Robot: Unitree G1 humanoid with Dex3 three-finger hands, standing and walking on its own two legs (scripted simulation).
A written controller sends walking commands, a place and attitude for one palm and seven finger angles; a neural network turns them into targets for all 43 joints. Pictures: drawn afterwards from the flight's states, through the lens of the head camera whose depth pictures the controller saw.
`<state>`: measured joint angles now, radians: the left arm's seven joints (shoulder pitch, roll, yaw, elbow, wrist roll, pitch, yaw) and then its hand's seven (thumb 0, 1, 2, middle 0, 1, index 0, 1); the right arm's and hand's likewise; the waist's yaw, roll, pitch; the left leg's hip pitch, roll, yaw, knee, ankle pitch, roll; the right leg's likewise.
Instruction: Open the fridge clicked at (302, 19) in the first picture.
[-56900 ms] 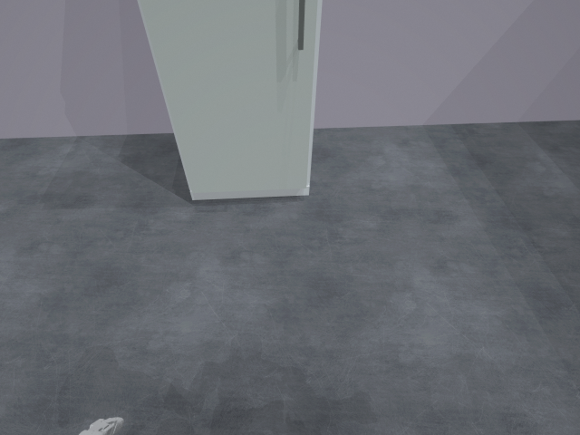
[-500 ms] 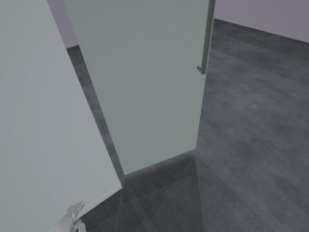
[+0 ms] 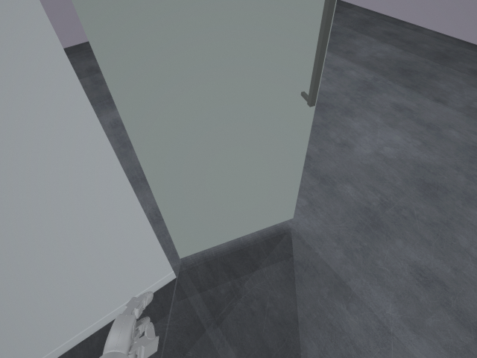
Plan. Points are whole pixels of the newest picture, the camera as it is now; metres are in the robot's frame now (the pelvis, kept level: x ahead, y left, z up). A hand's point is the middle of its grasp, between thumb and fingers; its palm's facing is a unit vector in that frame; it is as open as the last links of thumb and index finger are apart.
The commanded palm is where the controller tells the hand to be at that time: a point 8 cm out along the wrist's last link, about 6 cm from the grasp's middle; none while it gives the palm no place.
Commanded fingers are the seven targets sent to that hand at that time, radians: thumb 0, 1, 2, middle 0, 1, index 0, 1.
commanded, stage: stop stepping back and stand still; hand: right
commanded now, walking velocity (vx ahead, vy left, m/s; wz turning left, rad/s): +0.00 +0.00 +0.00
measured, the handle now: (318, 39) +0.77 -0.14 +0.17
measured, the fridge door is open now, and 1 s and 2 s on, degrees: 106 106 106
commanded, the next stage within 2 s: let the arm hang, fingers relaxed in 0.26 s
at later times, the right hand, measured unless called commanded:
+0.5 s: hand (407, 327) +0.20 -0.25 -0.04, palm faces +0.12 +0.90 -0.41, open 7.4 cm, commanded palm none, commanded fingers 0.00 -0.90 -0.90 0.20 0.30 0.20 0.30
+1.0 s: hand out of the picture -0.05 -0.21 -0.17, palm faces +0.00 +0.98 -0.21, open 7.3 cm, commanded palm none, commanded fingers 0.00 -0.90 -0.90 0.20 0.30 0.20 0.30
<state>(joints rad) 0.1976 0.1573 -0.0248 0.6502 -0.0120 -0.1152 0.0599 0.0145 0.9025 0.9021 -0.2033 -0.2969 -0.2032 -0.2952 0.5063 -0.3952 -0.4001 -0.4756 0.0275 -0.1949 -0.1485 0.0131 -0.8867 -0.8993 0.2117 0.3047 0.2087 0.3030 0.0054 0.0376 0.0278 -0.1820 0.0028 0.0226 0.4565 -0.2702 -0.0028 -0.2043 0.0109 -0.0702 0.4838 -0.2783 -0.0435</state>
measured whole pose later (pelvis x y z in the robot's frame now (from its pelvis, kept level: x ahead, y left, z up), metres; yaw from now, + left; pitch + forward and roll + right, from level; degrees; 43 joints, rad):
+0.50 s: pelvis +0.00 -0.01 -0.01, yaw -1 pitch +1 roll +1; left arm 0.17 0.28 0.01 0.74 0.01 -0.01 -0.01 0.01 0.90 0.90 -0.20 -0.30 -0.20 -0.29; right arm 0.28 -0.33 -0.11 0.28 -0.03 -0.01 -0.02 0.00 -0.90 -0.90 0.20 0.30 0.20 0.30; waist 0.01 -0.05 -0.05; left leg -0.28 0.02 0.04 0.59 -0.34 -0.01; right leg -0.31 0.02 -0.06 0.61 -0.34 -0.06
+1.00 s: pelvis +0.00 -0.02 +0.00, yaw +1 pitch -1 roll +1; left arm 0.34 0.14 -0.01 1.08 0.01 0.00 0.03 0.01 0.91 0.90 -0.20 -0.30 -0.20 -0.29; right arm 0.36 -0.19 0.01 1.13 -0.01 0.01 -0.03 0.00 -0.92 -0.90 0.20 0.30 0.20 0.30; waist 0.00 0.00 0.07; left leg -0.15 0.03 0.00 0.41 -0.24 -0.03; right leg -0.16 0.04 -0.09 0.43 -0.25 -0.08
